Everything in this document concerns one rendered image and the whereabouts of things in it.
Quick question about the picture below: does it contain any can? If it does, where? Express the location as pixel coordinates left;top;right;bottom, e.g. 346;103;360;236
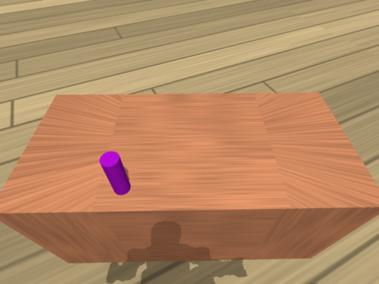
99;151;131;195

